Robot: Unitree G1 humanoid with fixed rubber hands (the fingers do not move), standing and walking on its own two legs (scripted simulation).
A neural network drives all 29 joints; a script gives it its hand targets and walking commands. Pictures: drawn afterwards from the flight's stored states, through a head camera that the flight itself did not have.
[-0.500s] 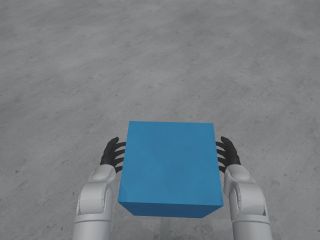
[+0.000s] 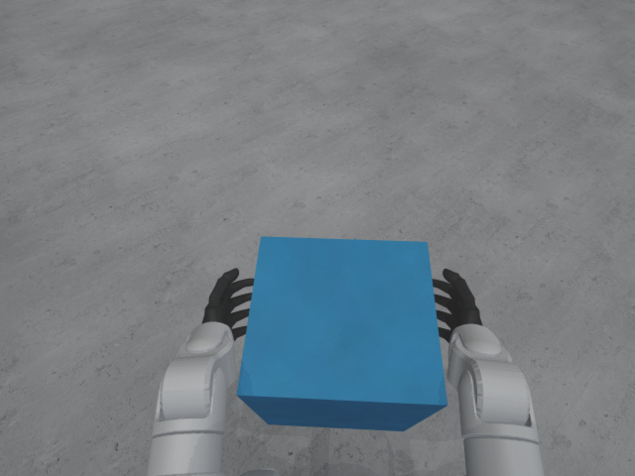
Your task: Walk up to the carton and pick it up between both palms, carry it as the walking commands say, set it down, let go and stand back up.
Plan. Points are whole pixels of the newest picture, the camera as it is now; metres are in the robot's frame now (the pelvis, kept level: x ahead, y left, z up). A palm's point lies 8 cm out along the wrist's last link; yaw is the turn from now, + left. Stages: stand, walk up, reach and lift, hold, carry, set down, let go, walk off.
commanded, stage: carry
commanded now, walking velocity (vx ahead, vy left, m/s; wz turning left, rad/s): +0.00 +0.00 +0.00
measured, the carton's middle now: (339, 343) +0.29 -0.01 -0.05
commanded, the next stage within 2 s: none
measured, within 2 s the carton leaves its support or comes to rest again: neither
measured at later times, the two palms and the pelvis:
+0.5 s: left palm (222, 242) +0.39 +0.16 +0.05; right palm (444, 248) +0.39 -0.14 +0.06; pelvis +0.11 +0.02 +0.02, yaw -1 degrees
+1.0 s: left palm (234, 202) +0.48 +0.16 +0.03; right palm (427, 213) +0.48 -0.14 +0.03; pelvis +0.20 +0.01 +0.00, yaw -1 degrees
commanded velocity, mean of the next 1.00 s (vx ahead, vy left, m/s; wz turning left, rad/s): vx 0.00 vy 0.00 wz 0.00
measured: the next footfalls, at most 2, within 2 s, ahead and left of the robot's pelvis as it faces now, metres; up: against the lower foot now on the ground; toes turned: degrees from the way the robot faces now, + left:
right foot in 0.62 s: +0.14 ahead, -0.11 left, +0.00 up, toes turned -4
left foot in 0.84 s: +0.15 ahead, +0.10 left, +0.00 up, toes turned +2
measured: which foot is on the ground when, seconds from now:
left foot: down 0.00-0.70, up 0.72-0.82, down 0.84-1.00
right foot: down 0.00-0.42, up 0.44-0.60, down 0.62-1.00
